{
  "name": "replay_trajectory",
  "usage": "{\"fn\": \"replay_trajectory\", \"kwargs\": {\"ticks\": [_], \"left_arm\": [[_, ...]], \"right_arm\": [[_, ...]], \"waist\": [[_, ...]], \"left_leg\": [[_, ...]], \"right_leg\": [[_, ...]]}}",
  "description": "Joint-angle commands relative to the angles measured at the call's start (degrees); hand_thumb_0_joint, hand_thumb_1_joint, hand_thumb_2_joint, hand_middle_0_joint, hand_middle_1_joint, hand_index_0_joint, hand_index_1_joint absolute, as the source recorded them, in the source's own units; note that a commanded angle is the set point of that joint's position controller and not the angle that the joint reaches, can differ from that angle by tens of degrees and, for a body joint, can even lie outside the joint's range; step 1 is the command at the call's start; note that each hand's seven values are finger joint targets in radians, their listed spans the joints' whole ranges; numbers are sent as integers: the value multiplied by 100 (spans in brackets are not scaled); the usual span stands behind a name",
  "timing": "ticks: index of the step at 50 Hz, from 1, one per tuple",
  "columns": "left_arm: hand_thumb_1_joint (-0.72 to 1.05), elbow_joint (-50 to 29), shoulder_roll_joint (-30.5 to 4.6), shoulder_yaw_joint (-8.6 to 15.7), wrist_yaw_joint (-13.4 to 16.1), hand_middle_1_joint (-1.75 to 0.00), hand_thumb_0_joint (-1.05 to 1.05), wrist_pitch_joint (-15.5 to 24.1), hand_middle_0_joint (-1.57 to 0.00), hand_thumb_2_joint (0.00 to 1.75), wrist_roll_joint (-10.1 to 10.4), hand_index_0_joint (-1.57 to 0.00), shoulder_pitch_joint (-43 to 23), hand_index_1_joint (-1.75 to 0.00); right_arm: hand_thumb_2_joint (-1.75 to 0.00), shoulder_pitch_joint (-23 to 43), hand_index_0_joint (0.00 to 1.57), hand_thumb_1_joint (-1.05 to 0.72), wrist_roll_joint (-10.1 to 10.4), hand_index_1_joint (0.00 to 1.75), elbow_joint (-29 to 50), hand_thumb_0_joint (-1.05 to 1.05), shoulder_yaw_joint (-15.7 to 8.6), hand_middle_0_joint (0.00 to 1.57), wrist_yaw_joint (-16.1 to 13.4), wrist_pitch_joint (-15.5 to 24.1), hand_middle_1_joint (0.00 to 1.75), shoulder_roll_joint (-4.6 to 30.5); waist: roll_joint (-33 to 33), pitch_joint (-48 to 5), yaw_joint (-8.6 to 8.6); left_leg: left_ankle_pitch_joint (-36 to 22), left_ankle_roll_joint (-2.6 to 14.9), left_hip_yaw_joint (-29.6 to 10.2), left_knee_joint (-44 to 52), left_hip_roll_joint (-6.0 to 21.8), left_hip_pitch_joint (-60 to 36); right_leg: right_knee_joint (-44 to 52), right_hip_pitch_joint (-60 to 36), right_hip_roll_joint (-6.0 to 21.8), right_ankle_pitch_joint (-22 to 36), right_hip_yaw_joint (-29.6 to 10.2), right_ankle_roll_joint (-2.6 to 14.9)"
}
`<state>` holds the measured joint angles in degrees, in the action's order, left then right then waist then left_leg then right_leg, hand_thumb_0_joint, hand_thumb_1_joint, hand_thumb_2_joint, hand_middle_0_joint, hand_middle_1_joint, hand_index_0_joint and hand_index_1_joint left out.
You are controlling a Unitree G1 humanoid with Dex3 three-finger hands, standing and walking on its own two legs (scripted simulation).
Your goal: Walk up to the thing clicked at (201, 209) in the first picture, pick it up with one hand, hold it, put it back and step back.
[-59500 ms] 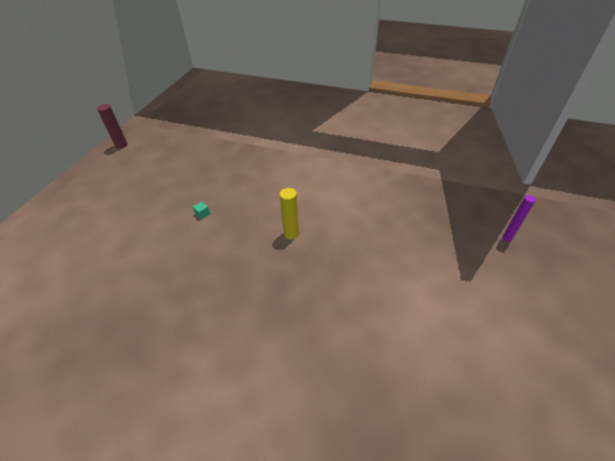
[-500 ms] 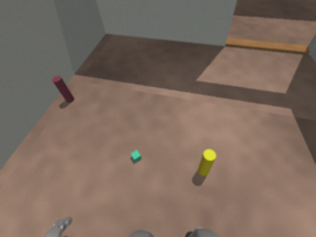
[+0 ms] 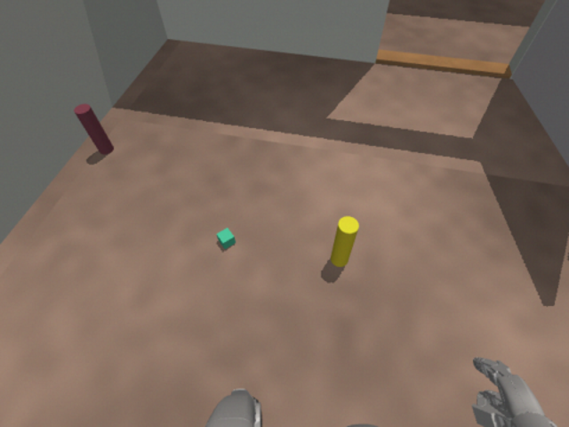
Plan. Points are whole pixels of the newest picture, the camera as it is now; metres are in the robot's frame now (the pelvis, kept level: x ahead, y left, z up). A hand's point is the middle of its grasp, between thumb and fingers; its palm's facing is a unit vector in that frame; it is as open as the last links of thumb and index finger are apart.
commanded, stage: step back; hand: left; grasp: from above
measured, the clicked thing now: (226, 238) +0.82 +0.28 -0.72
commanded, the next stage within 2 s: stand in 1.60 s
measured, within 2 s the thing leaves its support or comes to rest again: neither
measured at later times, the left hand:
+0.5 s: hand out of the picture -0.06 +0.25 -0.13, palm faces +0.09 -0.93 -0.35, open 7.3 cm
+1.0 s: hand out of the picture -0.22 +0.23 -0.13, palm faces +0.11 -0.90 -0.41, open 7.3 cm
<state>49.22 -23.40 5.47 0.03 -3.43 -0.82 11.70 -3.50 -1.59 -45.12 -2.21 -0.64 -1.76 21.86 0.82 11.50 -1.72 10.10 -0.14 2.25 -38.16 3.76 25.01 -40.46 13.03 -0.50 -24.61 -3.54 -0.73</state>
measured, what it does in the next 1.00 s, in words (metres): walks backwards: left foot, then right foot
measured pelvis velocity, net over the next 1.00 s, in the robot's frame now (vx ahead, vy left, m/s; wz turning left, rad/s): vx -0.24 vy -0.05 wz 0.10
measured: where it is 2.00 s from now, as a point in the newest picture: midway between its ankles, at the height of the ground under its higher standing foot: outside the picture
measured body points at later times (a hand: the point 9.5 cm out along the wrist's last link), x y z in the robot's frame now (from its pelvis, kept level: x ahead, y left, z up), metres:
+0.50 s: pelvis -0.17 -0.03 +0.02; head -0.12 +0.00 +0.46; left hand -0.06 +0.29 -0.11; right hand -0.08 -0.33 -0.10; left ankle -0.16 +0.09 -0.71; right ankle -0.14 -0.16 -0.64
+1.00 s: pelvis -0.24 -0.05 +0.01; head -0.22 -0.06 +0.46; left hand -0.23 +0.28 -0.10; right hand -0.15 -0.36 -0.12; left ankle -0.23 +0.08 -0.71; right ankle -0.25 -0.19 -0.71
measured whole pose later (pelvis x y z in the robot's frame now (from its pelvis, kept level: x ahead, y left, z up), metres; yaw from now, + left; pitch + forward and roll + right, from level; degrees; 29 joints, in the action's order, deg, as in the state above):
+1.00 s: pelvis -0.24 -0.05 +0.01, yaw +6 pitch -3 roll +1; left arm 55.2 -22.3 4.2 -0.7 0.5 -1.9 14.4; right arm -14.0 -1.9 -56.9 -3.5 1.3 -0.5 21.9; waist -0.4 4.6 -1.5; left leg 16.4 -0.3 -1.7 -33.4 -1.4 14.8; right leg -36.3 11.5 2.9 -22.2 0.1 -0.7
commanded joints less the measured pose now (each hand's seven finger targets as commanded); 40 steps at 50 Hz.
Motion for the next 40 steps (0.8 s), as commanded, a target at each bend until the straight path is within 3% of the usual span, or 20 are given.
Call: {"fn": "replay_trajectory", "kwargs": {"ticks": [1, 2, 3, 7, 13, 16, 17, 18, 19, 20, 21, 23, 24, 29, 33, 34, 35, 36, 38, 40], "left_arm": [[90, -167, -1379, 405, -1, -30, 0, 206, -20, 90, -198, -20, 911, -30], [90, -432, -2029, 540, -15, -30, 0, 162, -20, 90, -183, -20, 294, -30], [90, -687, -2215, 544, 28, -30, 0, 182, -20, 90, -205, -20, -247, -30], [90, -797, -1191, 347, 102, -30, 0, 219, -20, 90, -180, -20, -918, -30], [90, -850, -1157, 331, 201, -30, 0, 145, -20, 90, -233, -20, -183, -30], [90, -938, -1159, 273, 176, -30, 0, 19, -20, 90, -78, -20, -392, -30], [90, -983, -998, 195, 144, -30, 0, -34, -20, 90, -62, -20, -368, -30], [90, -1029, -756, 131, 117, -30, 0, -45, -20, 90, -30, -20, -193, -30], [90, -1046, -725, 109, 141, -30, 0, -49, -20, 90, 17, -20, -239, -30], [90, -1078, -1007, 209, 211, -30, 0, -53, -20, 90, -48, -20, -681, -30], [90, -985, -1151, 243, 194, -30, 0, -71, -20, 90, -38, -20, -713, -30], [90, -763, -1007, 246, 130, -30, 0, -78, -20, 90, 49, -20, -443, -30], [90, -688, -999, 235, 115, -30, 0, -61, -20, 90, 54, -20, -193, -30], [90, -548, -901, 127, 3, -30, 0, 239, -20, 90, -35, -20, -357, -30], [90, 166, -880, 195, 32, -30, 0, 462, -20, 90, -99, -20, 401, -30], [90, 281, -1122, 267, 64, -30, 0, 525, -20, 90, -161, -20, 648, -30], [90, 190, -1455, 326, 82, -30, 0, 570, -20, 90, -221, -20, 481, -30], [90, -45, -1935, 405, 88, -30, 0, 536, -20, 90, -229, -20, 47, -30], [90, -168, -1530, 272, 75, -30, 0, 569, -20, 90, -200, -20, -824, -30], [90, -16, -1250, 227, 87, -30, 0, 646, -20, 90, -146, -20, -556, -30]], "right_arm": [[-90, -45, 20, -90, 102, 30, 387, 0, -410, 20, -65, -28, 30, 1255], [-90, 126, 20, -90, 108, 30, 463, 0, -418, 20, -152, -28, 30, 1094], [-90, 57, 20, -90, 70, 30, 380, 0, -531, 20, -196, -53, 30, 1364], [-90, -712, 20, -90, 139, 30, -84, 0, -376, 20, -114, -5, 30, 1076], [-90, -661, 20, -90, 58, 30, 77, 0, -263, 20, -155, 168, 30, 917], [-90, -1299, 20, -90, -13, 30, -191, 0, -333, 20, -156, 216, 30, 909], [-90, -1325, 20, -90, -33, 30, -265, 0, -409, 20, -159, 216, 30, 1045], [-90, -1196, 20, -90, -97, 30, -227, 0, -514, 20, -163, 204, 30, 1476], [-90, -804, 20, -90, -110, 30, -91, 0, -576, 20, -123, 161, 30, 2004], [-90, -781, 20, -90, -96, 30, 13, 0, -626, 20, -123, 163, 30, 2365], [-90, -430, 20, -90, -70, 30, 28, 0, -606, 20, -186, 216, 30, 2156], [-90, -127, 20, -90, -148, 30, 98, 0, -397, 20, -204, 217, 30, 1534], [-90, -101, 20, -90, -91, 30, 126, 0, -374, 20, -218, 222, 30, 1390], [-90, -578, 20, -90, -87, 30, -44, 0, -426, 20, -81, 216, 30, 1332], [-90, -521, 20, -90, -114, 30, -120, 0, -456, 20, 19, 40, 30, 1477], [-90, -551, 20, -90, -56, 30, -80, 0, -344, 20, 17, 50, 30, 1083], [-90, -567, 20, -90, -25, 30, 23, 0, -203, 20, 25, 74, 30, 668], [-90, -43, 20, -90, -60, 30, 92, 0, -337, 20, -43, 91, 30, 1082], [-90, -175, 20, -90, 28, 30, -205, 0, -433, 20, 39, 144, 30, 1315], [-90, -417, 20, -90, 51, 30, -353, 0, -336, 20, 80, 199, 30, 1055]], "waist": [[258, -1467, -73], [1560, -1044, -201], [1691, -570, -166], [749, -681, 347], [1233, -1326, -106], [958, -1683, 162], [604, -1722, 112], [-463, -1722, -21], [-1320, -1481, -69], [-1585, -1368, 408], [-1453, -1072, 219], [-759, -1133, -53], [-703, -1171, -140], [-1064, -1297, 355], [-1087, -1270, 90], [-351, -1296, -9], [860, -1019, 68], [719, -632, -227], [435, -31, 176], [555, -327, 190]], "left_leg": [[1178, 289, -805, -255, -22, 477], [2297, -16, -585, -1745, -898, 545], [2390, -85, -1119, -2715, -686, 126], [1429, -19, -1129, -3223, -1160, 136], [2114, -107, -512, -708, -587, 279], [419, 52, -210, 1800, -513, -756], [-394, 106, -513, 1947, -376, -1328], [-1169, 427, -1854, 1866, 597, -1959], [-1690, 1063, -2881, 1799, 1551, -1798], [-1638, 1757, -3413, 1883, 2110, -655], [-1510, 1841, -3294, 1946, 2195, -218], [-2398, 1361, -1656, 1426, 1094, -775], [-2229, 1205, -1322, 1285, 944, -1008], [711, 1188, -1294, 1390, 748, -1865], [1712, 866, -894, 765, 494, -655], [1730, 546, -711, -113, 250, 69], [2111, 107, -395, -844, -424, 1258], [2196, -3, -1074, -1080, -276, 585], [1616, -14, -1081, -1412, -184, -257], [1168, -19, -907, -1085, -402, 234]], "right_leg": [[1762, -528, 1020, 262, -1637, 713], [2496, 880, 2141, -370, -2712, 1552], [2909, 2064, 2591, -710, -3305, 1898], [1897, 1188, 1062, 1235, -696, 958], [1080, -1026, 1415, 3241, -796, 1168], [75, -1075, 1222, 3652, -497, 883], [-101, -427, 1020, 2972, -426, 663], [-742, 783, 474, 1473, -61, 383], [-1584, 1747, -325, -899, 274, 196], [-2472, 1210, -223, -1458, -455, 104], [-3088, 1019, -62, -1107, -821, 139], [-3512, 1288, -442, -570, -901, 161], [-3472, 1490, -486, -317, -795, 164], [-473, 1128, -59, -487, 12, -50], [2165, -723, -245, 292, 431, 263], [2120, -1159, 241, -2, -728, 442], [2509, -1081, 1353, -791, -2546, 736], [2843, 765, 2200, -2147, -3325, 1427], [2838, 1733, 1872, -2141, -2439, 1283], [2434, 383, 1198, -398, -1373, 930]]}}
